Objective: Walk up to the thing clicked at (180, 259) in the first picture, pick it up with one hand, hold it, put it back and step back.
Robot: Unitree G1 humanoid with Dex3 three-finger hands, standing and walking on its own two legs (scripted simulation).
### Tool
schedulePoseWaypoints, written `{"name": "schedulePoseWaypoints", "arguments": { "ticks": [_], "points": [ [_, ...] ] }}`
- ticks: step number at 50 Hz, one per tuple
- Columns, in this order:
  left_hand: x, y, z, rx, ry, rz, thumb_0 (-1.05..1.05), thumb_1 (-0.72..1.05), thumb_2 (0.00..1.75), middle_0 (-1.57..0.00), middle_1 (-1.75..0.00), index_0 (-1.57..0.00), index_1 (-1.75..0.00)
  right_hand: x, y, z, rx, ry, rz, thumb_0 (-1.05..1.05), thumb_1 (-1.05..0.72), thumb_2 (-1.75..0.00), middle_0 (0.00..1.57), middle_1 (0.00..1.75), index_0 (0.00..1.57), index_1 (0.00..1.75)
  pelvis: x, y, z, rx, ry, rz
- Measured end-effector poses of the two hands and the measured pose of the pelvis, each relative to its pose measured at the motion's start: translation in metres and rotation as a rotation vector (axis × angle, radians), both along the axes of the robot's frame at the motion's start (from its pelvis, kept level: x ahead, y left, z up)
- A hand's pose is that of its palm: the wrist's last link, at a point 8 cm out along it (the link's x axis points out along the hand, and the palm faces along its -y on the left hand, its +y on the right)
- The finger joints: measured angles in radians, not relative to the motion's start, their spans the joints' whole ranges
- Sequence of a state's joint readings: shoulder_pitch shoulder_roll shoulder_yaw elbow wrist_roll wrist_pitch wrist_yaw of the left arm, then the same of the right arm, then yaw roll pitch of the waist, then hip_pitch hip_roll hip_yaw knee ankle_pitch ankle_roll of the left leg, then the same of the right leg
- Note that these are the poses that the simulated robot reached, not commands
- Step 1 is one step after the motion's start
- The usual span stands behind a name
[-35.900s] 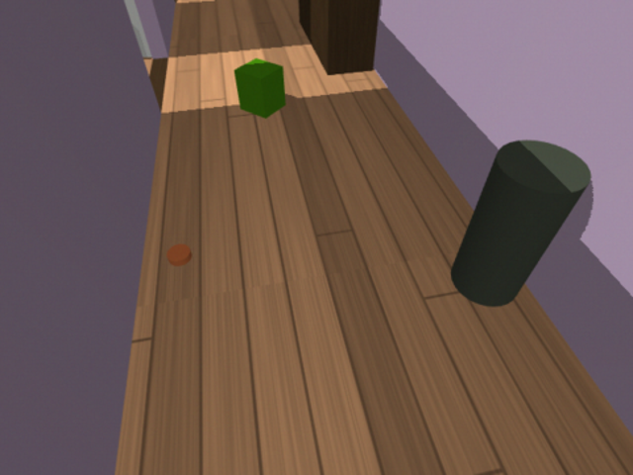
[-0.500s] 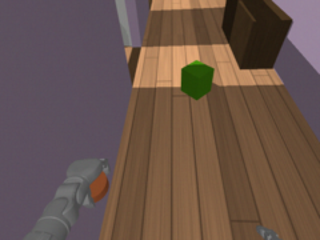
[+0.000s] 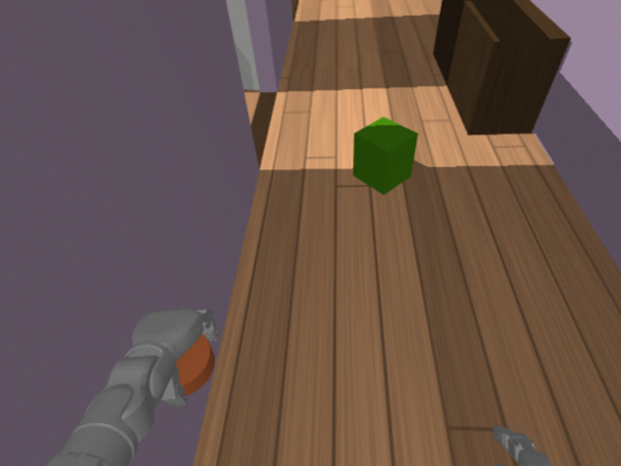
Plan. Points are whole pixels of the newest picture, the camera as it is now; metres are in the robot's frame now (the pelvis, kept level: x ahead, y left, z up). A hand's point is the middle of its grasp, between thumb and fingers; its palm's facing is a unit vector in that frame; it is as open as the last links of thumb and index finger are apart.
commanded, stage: hold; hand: left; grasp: from above
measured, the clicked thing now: (180, 361) +0.30 +0.23 -0.07
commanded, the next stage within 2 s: crouch in 0.34 s
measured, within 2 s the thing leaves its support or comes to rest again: neither
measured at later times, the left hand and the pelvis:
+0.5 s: hand (176, 358) +0.30 +0.22 -0.04, palm faces -0.44 -0.05 -0.90, open 11.1 cm; pelvis +0.01 +0.00 +0.00, yaw +0 degrees
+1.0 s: hand (200, 379) +0.32 +0.23 -0.18, palm faces -0.43 +0.02 -0.90, open 11.1 cm; pelvis -0.02 +0.00 -0.08, yaw +1 degrees
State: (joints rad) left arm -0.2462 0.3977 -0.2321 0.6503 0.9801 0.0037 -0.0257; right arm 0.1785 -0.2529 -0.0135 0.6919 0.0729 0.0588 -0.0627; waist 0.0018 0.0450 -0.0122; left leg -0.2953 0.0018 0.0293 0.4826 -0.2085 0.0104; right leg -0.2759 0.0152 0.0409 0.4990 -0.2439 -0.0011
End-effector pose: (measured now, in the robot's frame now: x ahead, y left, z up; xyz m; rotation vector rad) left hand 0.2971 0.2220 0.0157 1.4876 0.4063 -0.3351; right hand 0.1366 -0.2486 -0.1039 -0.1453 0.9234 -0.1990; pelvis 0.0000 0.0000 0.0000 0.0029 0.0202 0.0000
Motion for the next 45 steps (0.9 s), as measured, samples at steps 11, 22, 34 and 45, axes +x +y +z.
{"name": "schedulePoseWaypoints", "arguments": {
  "ticks": [11, 22, 34, 45],
  "points": [
    [0.004, 0.002, 0.005, 0.004, -0.023, 0.009, 0.0, -0.17, 0.64, -0.44, -0.76, -0.57, -0.75, -0.003, -0.001, -0.002, 0.002, 0.017, -0.013, 0.01, -0.91, -0.9, 0.2, 0.29, 0.2, 0.3, 0.003, 0.001, 0.001, -0.001, 0.0, 0.0],
    [0.004, 0.002, 0.0, 0.002, -0.01, -0.001, 0.0, -0.17, 0.64, -0.44, -0.76, -0.58, -0.75, 0.0, 0.002, -0.001, 0.002, 0.019, -0.011, 0.01, -0.91, -0.9, 0.2, 0.29, 0.2, 0.3, 0.005, 0.002, 0.001, -0.001, 0.004, 0.0],
    [0.004, 0.005, -0.013, 0.011, -0.008, 0.016, 0.0, -0.17, 0.67, -0.4, -0.78, -0.53, -0.79, 0.001, 0.001, -0.003, 0.002, 0.028, -0.005, 0.01, -0.9, -0.9, 0.21, 0.29, 0.2, 0.3, 0.006, 0.002, -0.001, -0.001, 0.02, 0.007],
    [0.014, 0.008, -0.091, 0.064, -0.01, -0.005, 0.0, -0.17, 0.68, -0.39, -0.79, -0.52, -0.81, -0.036, -0.018, -0.041, -0.07, 0.144, 0.009, 0.01, -0.9, -0.9, 0.21, 0.29, 0.2, 0.3, -0.011, 0.0, -0.041, -0.016, 0.185, 0.023]
  ]
}}
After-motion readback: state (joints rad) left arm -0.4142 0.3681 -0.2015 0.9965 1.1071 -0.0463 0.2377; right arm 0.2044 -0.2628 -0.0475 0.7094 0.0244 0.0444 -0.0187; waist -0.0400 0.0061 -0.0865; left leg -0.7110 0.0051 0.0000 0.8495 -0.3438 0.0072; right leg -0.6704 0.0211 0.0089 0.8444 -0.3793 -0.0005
